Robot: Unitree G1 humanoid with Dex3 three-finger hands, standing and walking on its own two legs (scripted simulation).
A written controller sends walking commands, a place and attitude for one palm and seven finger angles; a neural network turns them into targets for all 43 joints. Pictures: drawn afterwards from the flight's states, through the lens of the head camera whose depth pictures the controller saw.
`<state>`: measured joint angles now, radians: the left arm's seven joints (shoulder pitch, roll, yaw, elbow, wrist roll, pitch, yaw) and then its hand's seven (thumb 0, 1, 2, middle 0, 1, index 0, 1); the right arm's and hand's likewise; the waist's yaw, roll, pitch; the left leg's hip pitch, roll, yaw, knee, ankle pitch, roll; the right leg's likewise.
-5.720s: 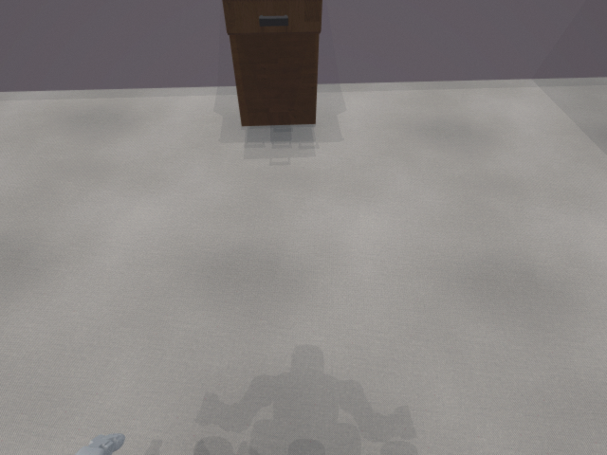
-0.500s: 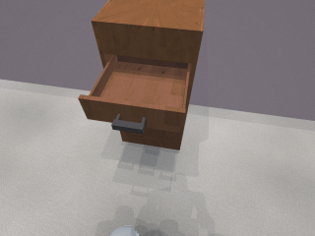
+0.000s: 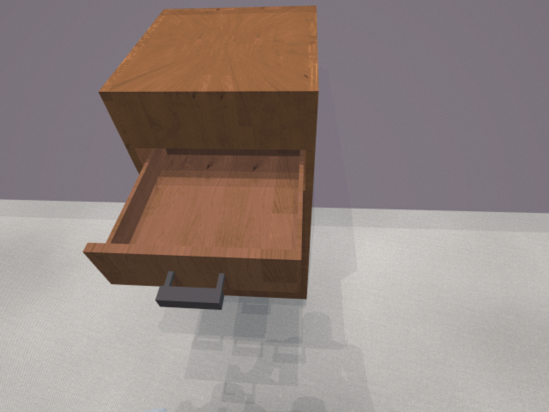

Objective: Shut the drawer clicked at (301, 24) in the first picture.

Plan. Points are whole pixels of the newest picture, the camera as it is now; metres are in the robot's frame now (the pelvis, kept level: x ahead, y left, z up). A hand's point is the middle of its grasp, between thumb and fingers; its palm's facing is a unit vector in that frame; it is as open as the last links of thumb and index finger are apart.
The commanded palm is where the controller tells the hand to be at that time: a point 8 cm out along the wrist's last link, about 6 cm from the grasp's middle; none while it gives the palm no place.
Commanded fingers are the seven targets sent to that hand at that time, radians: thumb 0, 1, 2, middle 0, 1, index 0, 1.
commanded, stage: come to a stop and stand still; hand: left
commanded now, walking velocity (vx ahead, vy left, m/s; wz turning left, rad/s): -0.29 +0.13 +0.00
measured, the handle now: (193, 287) +0.34 +0.17 -0.07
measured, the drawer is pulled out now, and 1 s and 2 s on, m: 0.28 0.28 0.28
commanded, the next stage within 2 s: look again from close up in 1.64 s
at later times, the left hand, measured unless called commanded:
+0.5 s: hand out of the picture +0.04 +0.23 -0.17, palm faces +0.03 -0.98 -0.22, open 7.4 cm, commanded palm none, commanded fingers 0.00 0.90 0.90 -0.20 -0.30 -0.20 -0.30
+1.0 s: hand out of the picture -0.02 +0.13 -0.17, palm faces +0.02 -0.99 -0.16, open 7.4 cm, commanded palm none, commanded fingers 0.00 0.90 0.90 -0.20 -0.30 -0.20 -0.30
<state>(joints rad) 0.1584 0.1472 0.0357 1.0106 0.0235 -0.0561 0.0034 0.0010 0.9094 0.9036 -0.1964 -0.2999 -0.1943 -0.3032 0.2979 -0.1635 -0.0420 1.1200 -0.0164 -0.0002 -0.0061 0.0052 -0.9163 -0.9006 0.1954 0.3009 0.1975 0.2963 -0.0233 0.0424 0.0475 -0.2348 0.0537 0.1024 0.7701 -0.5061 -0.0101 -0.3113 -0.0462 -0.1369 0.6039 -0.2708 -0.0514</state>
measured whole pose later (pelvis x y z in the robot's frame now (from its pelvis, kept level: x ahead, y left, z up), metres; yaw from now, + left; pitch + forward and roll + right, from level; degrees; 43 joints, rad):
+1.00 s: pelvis -0.01 -0.03 +0.01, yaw -1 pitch -2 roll +0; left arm 0.30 0.10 0.00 1.15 0.00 0.01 0.03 0.01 0.91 0.90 -0.20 -0.30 -0.20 -0.30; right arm 0.34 -0.15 -0.02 1.19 -0.01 0.03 -0.03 0.01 -0.91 -0.90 0.19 0.30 0.20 0.30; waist -0.03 0.02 0.04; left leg -0.25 0.09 0.01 0.42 -0.13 -0.07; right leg -0.08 0.04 -0.07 0.43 -0.32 -0.06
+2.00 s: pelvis +0.03 +0.02 +0.00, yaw -3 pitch -1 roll -1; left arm 0.30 0.17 -0.01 1.01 0.02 -0.01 0.05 0.01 0.91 0.90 -0.20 -0.30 -0.20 -0.30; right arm 0.25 -0.17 0.00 1.01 -0.01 0.00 -0.02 0.01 -0.91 -0.90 0.19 0.30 0.20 0.30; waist -0.01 0.00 0.03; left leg -0.33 0.03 0.05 0.65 -0.31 0.01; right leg -0.12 -0.01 -0.01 0.56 -0.44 0.01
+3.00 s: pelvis -0.04 -0.02 -0.09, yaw -1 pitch +13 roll -3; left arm 0.46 0.24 0.16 -0.05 -0.29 -0.38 -0.34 0.02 0.90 0.90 -0.71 -0.85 -0.71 -0.86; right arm 0.19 -0.18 0.00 0.56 0.04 -0.18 -0.07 0.01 -0.90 -0.90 0.20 0.30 0.20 0.30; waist 0.01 0.04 -0.14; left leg -0.98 0.07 -0.06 1.16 -0.40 -0.03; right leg -0.77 0.03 -0.12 1.17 -0.63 -0.05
